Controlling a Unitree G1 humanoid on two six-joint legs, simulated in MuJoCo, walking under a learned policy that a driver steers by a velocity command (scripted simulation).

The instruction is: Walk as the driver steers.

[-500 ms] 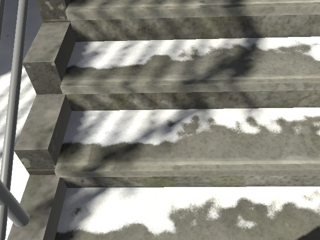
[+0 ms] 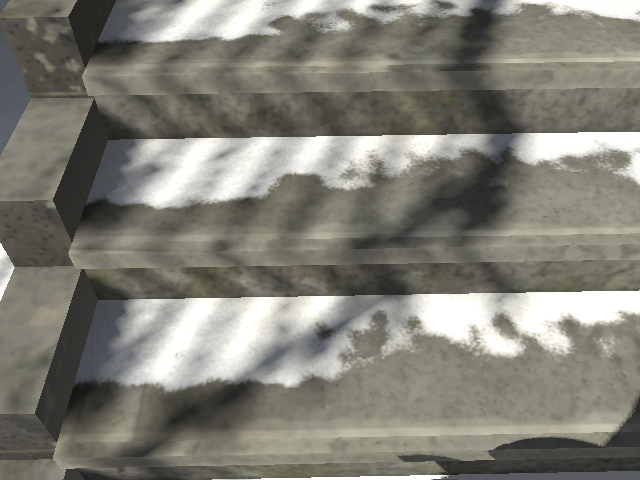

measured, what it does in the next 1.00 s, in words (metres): climbs: right foot 0.16 m higher, then left foot 0.16 m higher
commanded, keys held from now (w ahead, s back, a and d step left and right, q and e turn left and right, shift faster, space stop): w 0.74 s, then no key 0.26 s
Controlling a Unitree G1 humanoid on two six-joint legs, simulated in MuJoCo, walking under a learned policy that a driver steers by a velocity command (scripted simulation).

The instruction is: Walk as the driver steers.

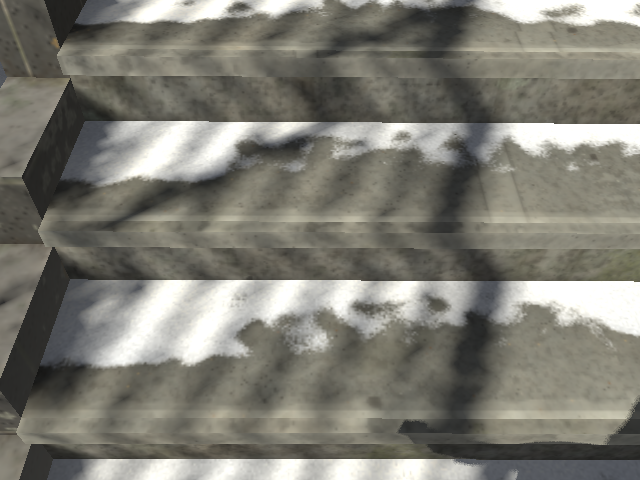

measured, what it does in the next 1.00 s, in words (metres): climbs: right foot 0.16 m higher, then left foot 0.16 m higher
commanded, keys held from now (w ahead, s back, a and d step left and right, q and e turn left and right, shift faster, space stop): no key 0.16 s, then w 0.52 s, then w+e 0.32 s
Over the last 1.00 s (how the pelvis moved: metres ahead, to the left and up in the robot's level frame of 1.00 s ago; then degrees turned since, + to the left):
0.54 -0.05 0.31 0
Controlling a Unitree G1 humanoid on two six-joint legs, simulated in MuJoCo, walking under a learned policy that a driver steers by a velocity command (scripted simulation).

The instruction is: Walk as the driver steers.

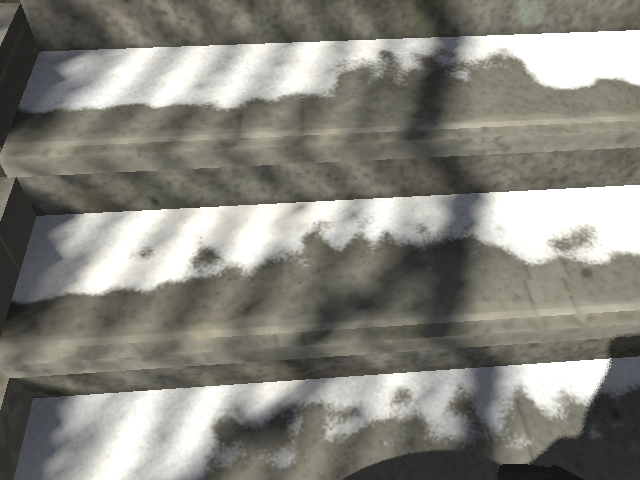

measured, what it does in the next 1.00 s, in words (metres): climbs, turning right: right foot 0.16 m higher, then left foot 0.16 m higher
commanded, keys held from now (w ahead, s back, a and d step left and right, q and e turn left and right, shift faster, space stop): w+e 0.58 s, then e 0.06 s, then no key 0.36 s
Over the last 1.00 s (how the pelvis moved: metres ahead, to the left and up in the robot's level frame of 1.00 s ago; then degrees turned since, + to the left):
0.48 0.03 0.24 -5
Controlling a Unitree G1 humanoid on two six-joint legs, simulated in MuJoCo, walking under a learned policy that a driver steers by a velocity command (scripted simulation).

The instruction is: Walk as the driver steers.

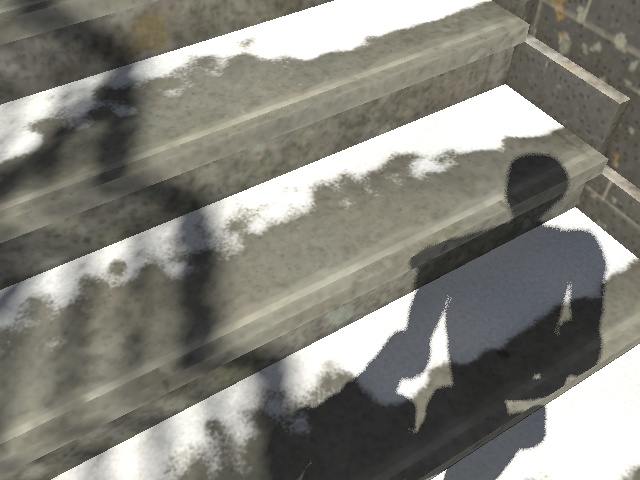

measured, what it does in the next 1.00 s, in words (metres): climbs: right foot 0.16 m higher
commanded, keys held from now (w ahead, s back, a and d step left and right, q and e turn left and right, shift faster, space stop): no key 0.10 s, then w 0.64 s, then w+q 0.26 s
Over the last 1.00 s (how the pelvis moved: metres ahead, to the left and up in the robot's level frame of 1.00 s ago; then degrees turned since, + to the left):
0.55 -0.06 0.33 -25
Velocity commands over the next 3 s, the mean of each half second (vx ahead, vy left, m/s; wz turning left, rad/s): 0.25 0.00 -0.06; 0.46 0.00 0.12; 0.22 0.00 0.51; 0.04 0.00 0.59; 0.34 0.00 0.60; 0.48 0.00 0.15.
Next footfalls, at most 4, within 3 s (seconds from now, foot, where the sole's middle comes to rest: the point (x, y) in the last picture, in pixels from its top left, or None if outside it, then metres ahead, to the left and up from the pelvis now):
0.82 right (471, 371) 0.61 -0.22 -0.52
1.42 left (368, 229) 0.81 -0.03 -0.36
2.06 right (448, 179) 0.95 -0.20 -0.36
2.60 left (212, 88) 1.03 0.26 -0.20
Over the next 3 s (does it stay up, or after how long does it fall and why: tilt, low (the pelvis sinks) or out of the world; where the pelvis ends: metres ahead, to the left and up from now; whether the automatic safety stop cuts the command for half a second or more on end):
stays up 1.12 0.30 0.61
